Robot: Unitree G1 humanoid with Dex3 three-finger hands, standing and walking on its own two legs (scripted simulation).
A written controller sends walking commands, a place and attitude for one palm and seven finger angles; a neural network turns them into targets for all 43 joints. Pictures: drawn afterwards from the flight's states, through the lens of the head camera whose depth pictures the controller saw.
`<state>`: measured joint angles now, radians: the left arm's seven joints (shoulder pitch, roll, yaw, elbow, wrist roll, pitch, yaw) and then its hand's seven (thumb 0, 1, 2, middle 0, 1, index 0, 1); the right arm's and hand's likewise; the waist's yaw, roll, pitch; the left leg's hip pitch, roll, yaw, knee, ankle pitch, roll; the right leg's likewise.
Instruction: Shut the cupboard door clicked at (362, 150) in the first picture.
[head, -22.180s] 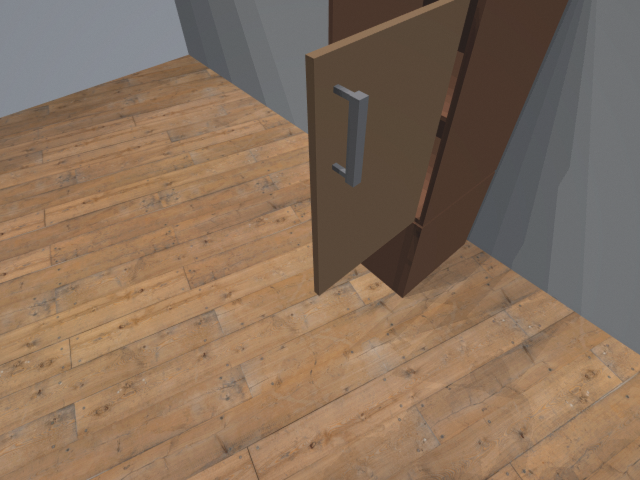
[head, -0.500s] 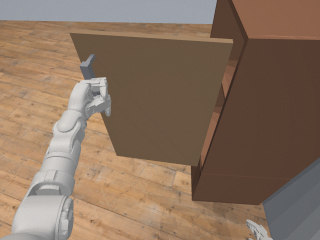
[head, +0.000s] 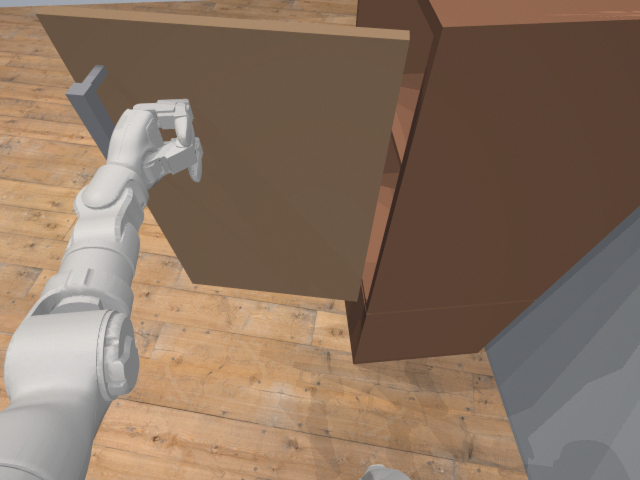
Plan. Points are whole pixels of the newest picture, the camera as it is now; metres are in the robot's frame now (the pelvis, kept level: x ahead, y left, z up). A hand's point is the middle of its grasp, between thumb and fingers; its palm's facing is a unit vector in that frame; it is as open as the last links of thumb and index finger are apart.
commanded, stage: push the door shut along its arc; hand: left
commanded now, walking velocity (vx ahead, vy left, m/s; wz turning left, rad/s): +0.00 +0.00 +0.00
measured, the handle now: (119, 137) +0.52 +0.21 +0.13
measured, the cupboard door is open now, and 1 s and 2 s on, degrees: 78 58 54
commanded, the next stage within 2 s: pull the fist back off the door in 0.86 s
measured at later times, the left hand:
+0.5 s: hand (200, 138) +0.50 +0.11 +0.14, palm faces -0.34 -0.94 -0.03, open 3.4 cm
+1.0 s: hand (230, 107) +0.56 +0.07 +0.14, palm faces -0.39 -0.92 +0.01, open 3.7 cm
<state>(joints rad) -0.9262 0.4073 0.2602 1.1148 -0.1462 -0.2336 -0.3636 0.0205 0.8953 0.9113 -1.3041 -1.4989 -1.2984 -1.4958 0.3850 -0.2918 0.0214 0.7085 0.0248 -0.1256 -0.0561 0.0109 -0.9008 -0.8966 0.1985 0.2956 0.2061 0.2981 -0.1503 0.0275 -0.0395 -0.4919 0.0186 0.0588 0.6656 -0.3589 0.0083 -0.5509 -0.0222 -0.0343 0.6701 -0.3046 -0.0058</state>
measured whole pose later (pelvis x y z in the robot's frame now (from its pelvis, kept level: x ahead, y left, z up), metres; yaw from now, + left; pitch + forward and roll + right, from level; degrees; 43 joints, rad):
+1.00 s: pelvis +0.00 +0.00 -0.02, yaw +1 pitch +20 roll -1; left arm -1.36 0.49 0.17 1.35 -0.14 -0.15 -0.42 0.04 1.04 1.03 -1.30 -1.50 -1.32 -1.50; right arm 0.43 -0.30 0.01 0.80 -0.02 -0.12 -0.06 0.01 -0.90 -0.90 0.20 0.30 0.21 0.30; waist -0.22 0.04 -0.04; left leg -0.75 0.02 0.02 0.80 -0.40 0.01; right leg -0.78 -0.03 -0.07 0.76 -0.34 0.00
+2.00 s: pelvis -0.01 -0.01 +0.01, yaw +0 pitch +8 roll +1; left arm -0.90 0.12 0.15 1.04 -0.08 -0.26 0.11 0.02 0.89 0.90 -1.31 -1.50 -1.30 -1.50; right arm 0.31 -0.23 0.01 0.71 0.01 -0.08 -0.01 0.01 -0.90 -0.90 0.20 0.30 0.20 0.30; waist -0.09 0.04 -0.06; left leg -0.43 0.02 0.05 0.62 -0.32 0.00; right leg -0.48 -0.01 -0.04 0.63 -0.28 -0.02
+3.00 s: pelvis +0.02 +0.01 +0.02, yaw +1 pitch -4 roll +0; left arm 0.30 0.30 0.23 -0.27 -0.05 -0.04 0.08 0.02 0.89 0.90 -0.67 -0.80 -0.66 -0.79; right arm 0.21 -0.21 0.04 0.63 0.00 0.01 -0.07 0.01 -0.90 -0.90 0.20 0.30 0.21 0.30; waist 0.05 0.09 0.01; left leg -0.04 0.00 0.03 0.38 -0.27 0.02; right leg -0.08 -0.03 -0.06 0.37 -0.22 0.01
